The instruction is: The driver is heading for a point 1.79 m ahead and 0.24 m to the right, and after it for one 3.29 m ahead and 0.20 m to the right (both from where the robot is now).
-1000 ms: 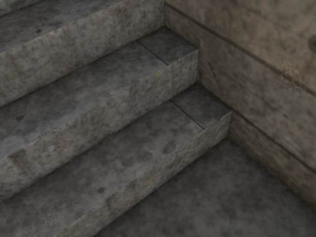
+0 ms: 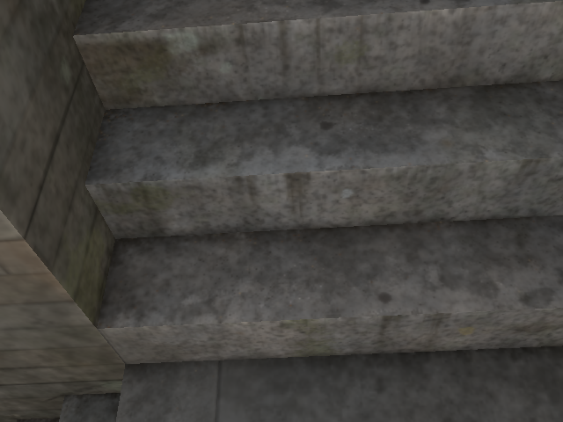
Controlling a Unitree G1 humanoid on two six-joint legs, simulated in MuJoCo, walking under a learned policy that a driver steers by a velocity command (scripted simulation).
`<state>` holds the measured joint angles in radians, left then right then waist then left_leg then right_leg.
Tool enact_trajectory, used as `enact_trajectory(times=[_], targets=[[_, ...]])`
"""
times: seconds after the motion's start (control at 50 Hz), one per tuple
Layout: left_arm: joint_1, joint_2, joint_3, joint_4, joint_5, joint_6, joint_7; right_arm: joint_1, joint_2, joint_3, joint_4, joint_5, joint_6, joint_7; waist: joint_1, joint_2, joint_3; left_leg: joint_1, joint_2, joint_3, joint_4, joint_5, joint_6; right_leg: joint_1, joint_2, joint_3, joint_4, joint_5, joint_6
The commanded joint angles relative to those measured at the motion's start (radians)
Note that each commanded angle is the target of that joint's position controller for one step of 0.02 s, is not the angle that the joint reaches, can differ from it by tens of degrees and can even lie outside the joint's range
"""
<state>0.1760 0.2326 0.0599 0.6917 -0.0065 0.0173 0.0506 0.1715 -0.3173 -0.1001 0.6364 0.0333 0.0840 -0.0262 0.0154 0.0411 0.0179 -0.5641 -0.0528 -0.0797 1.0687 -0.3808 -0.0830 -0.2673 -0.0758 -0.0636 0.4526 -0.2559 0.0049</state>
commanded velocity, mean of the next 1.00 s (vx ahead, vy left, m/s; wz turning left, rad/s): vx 0.00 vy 0.00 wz -0.21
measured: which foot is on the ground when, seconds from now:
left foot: up 0.00-0.14, down 0.16-0.64, up 0.66-1.00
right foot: down 0.00-0.16, up 0.18-0.60, down 0.62-1.00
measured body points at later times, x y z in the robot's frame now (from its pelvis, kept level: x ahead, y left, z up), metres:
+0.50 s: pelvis +0.01 +0.03 +0.00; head +0.04 +0.03 +0.45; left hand +0.12 +0.31 -0.12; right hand +0.14 -0.24 -0.11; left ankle -0.01 +0.15 -0.74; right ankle -0.03 -0.11 -0.69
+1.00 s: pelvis +0.03 -0.03 +0.00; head +0.05 -0.07 +0.45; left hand +0.24 +0.20 -0.09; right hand +0.08 -0.34 -0.12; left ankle +0.10 +0.12 -0.70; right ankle -0.02 -0.10 -0.74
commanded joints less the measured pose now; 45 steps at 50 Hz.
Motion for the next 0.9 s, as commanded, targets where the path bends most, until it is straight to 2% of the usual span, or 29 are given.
enact_trajectory(times=[0.02,0.06,0.1,0.12,0.14,0.16,0.18,0.2,0.22,0.26,0.28,0.32,0.34,0.36,0.4,0.48,0.52,0.56,0.6,0.62,0.64,0.66,0.68,0.7,0.72,0.74,0.78,0.86,0.9], targets=[[-0.014,0.192,0.047,-0.048,-0.002,-0.002,0.007,-0.108,0.009,0.021,-0.117,-0.001,-0.025,0.021,0.029,-0.239,-0.109,0.053,0.032,0.074,-0.185,-0.035,0.008,0.139,-0.186,0.077,-0.08,0.401,-0.188],[-0.008,0.222,0.053,-0.04,-0.018,-0.008,0.001,-0.093,-0.02,0.014,-0.114,0.01,-0.031,0.03,0.028,-0.261,-0.107,0.136,0.026,0.092,-0.296,-0.026,0.027,0.112,-0.216,0.119,-0.083,0.324,-0.204],[-0.031,0.236,0.053,-0.033,-0.032,-0.023,-0.004,-0.051,-0.04,0.007,-0.09,-0.005,-0.026,0.025,-0.005,-0.269,-0.101,0.231,0.022,0.097,-0.471,0.068,0.066,0.092,-0.228,0.125,-0.061,0.318,-0.184],[-0.054,0.221,0.042,-0.032,-0.029,-0.027,-0.009,0.009,-0.035,0.005,-0.061,-0.019,-0.026,0.027,-0.041,-0.25,-0.092,0.329,0.0,0.124,-0.626,0.168,0.087,0.052,-0.201,0.105,-0.004,0.323,-0.164],[-0.001,0.178,0.025,-0.011,-0.023,-0.038,-0.021,0.05,-0.036,0.009,-0.033,-0.029,-0.024,0.027,-0.051,-0.196,-0.11,0.498,0.017,0.086,-0.731,0.277,0.111,-0.033,-0.175,0.075,0.038,0.296,-0.111],[0.019,0.108,-0.004,-0.01,0.017,-0.05,-0.034,0.085,-0.091,0.002,-0.026,-0.035,-0.025,0.015,-0.033,-0.027,-0.153,0.704,0.165,-0.085,-0.705,0.634,0.144,-0.188,-0.096,-0.003,0.185,0.128,-0.012],[0.046,0.054,-0.031,-0.036,0.034,-0.058,-0.049,0.021,-0.12,0.012,-0.029,-0.056,-0.027,0.003,0.015,0.211,-0.194,0.654,0.365,-0.242,-0.653,0.946,0.307,-0.255,-0.037,-0.005,0.282,-0.324,0.049],[0.006,0.144,-0.013,-0.02,0.015,-0.048,-0.048,0.009,-0.058,0.025,-0.023,-0.07,-0.041,0.009,-0.036,0.125,-0.214,0.553,0.39,-0.239,-0.678,0.818,0.387,-0.193,-0.052,0.072,0.339,-0.396,0.069],[-0.009,0.188,0.0,-0.014,-0.002,-0.036,-0.046,-0.035,-0.059,0.023,-0.006,-0.066,-0.055,0.013,-0.024,0.091,-0.162,0.517,0.353,-0.19,-0.684,0.78,0.368,-0.189,-0.051,0.086,0.375,-0.368,0.069],[0.008,0.198,0.009,0.015,-0.004,-0.009,-0.023,-0.087,-0.082,0.017,0.016,-0.05,-0.075,0.01,-0.021,0.096,-0.121,0.477,0.327,-0.122,-0.69,0.808,0.331,-0.185,-0.023,0.112,0.435,-0.305,0.07],[0.041,0.198,0.012,0.022,0.0,0.003,-0.014,-0.076,-0.079,0.019,0.03,-0.039,-0.086,0.008,-0.011,0.103,-0.114,0.456,0.341,-0.098,-0.684,0.86,0.335,-0.174,-0.007,0.135,0.495,-0.296,0.073],[0.069,0.201,0.019,0.019,-0.011,0.013,-0.007,-0.039,-0.114,0.008,0.066,-0.032,-0.085,-0.002,-0.007,0.118,-0.09,0.469,0.355,-0.075,-0.708,0.793,0.35,-0.217,0.037,0.141,0.6,-0.308,0.074],[0.085,0.194,0.02,0.024,-0.02,0.012,-0.013,-0.063,-0.092,0.011,0.062,-0.031,-0.077,-0.01,-0.003,0.12,-0.082,0.485,0.365,-0.081,-0.716,0.734,0.36,-0.248,0.032,0.147,0.623,-0.298,0.086],[0.044,0.183,0.019,0.013,-0.022,0.013,-0.016,-0.075,-0.073,0.017,0.063,-0.033,-0.07,-0.02,-0.01,0.099,-0.074,0.479,0.374,-0.078,-0.73,0.662,0.357,-0.268,0.028,0.146,0.637,-0.286,0.087],[0.026,0.159,0.015,0.004,-0.019,0.019,-0.02,-0.083,-0.07,0.019,0.073,-0.032,-0.063,-0.033,-0.015,0.087,-0.055,0.492,0.374,-0.049,-0.749,0.565,0.347,-0.288,0.022,0.128,0.596,-0.248,0.096],[-0.005,0.135,0.001,-0.019,-0.009,0.019,-0.047,-0.084,-0.108,0.008,0.096,-0.032,-0.054,-0.034,-0.033,0.108,-0.053,0.479,0.364,0.027,-0.75,0.503,0.332,-0.202,0.011,0.057,0.419,-0.227,0.094],[-0.016,0.153,0.006,-0.028,-0.024,0.025,-0.056,-0.085,-0.133,-0.001,0.108,-0.024,-0.053,-0.023,-0.036,0.128,-0.052,0.466,0.372,0.031,-0.75,0.477,0.33,-0.156,0.02,0.023,0.343,-0.194,0.072],[-0.002,0.164,0.013,-0.029,-0.02,0.025,-0.066,-0.09,-0.161,-0.011,0.117,-0.013,-0.052,-0.019,-0.019,0.137,-0.056,0.47,0.385,0.042,-0.721,0.485,0.304,-0.112,0.033,-0.003,0.249,-0.163,0.039],[0.056,0.164,0.02,0.0,-0.015,0.022,-0.074,-0.109,-0.166,-0.013,0.126,0.008,-0.05,-0.019,0.025,0.112,-0.071,0.444,0.359,0.091,-0.636,0.448,0.237,0.005,0.074,-0.052,0.054,0.001,-0.013],[0.092,0.194,0.033,0.023,-0.008,0.022,-0.071,-0.077,-0.137,-0.006,0.141,0.007,-0.051,-0.018,0.031,0.04,-0.074,0.391,0.313,0.144,-0.54,0.383,0.174,0.099,0.087,-0.032,-0.031,0.138,-0.049],[0.153,0.276,0.059,0.034,-0.02,0.023,-0.056,-0.071,-0.085,0.009,0.13,-0.034,-0.056,-0.016,0.04,-0.174,-0.104,0.184,0.219,0.239,-0.277,0.176,0.073,0.294,-0.059,0.177,-0.053,0.514,-0.128],[0.163,0.386,0.075,0.004,0.022,0.001,-0.062,-0.157,-0.044,0.026,0.05,-0.06,-0.061,-0.023,0.064,-0.38,-0.125,-0.048,0.054,0.184,-0.048,-0.324,0.016,0.301,-0.329,0.565,-0.096,0.797,-0.351],[0.143,0.348,0.068,-0.013,0.043,-0.028,-0.071,-0.183,-0.105,0.01,0.067,-0.043,-0.064,-0.025,0.091,-0.209,-0.172,-0.065,0.064,0.041,0.117,-0.363,0.024,0.298,-0.349,0.557,-0.129,0.697,-0.415],[0.103,0.32,0.06,-0.009,0.033,-0.052,-0.07,-0.171,-0.111,0.007,0.069,-0.017,-0.065,-0.027,0.061,-0.193,-0.129,-0.076,0.08,0.006,0.123,-0.281,0.048,0.257,-0.293,0.473,-0.138,0.613,-0.368],[0.054,0.306,0.06,-0.004,0.007,-0.057,-0.062,-0.151,-0.114,0.003,0.086,-0.012,-0.069,-0.034,0.024,-0.152,-0.086,-0.086,0.1,-0.002,0.085,-0.186,0.057,0.239,-0.233,0.415,-0.137,0.508,-0.303],[0.014,0.27,0.048,-0.007,-0.017,-0.051,-0.051,-0.146,-0.135,-0.004,0.095,-0.02,-0.07,-0.041,0.008,-0.137,-0.061,-0.096,0.109,-0.008,0.047,-0.107,0.057,0.232,-0.208,0.385,-0.131,0.514,-0.26],[0.005,0.225,0.029,-0.015,-0.024,-0.039,-0.028,-0.118,-0.099,0.003,0.106,-0.027,-0.072,-0.029,-0.01,-0.138,-0.102,-0.034,0.079,0.002,0.025,0.013,0.044,0.23,-0.164,0.337,-0.128,0.601,-0.237],[0.013,0.237,0.025,-0.008,-0.011,-0.018,-0.008,-0.112,-0.072,0.01,0.115,-0.018,-0.073,-0.013,-0.009,-0.157,-0.107,-0.006,0.061,0.012,-0.109,0.091,0.024,0.245,-0.134,0.306,-0.122,0.592,-0.216],[0.009,0.235,0.021,-0.001,-0.006,-0.01,-0.004,-0.118,-0.072,0.01,0.116,-0.022,-0.075,-0.01,-0.002,-0.176,-0.096,0.039,0.06,0.023,-0.196,0.095,0.008,0.225,-0.114,0.293,-0.114,0.574,-0.208]])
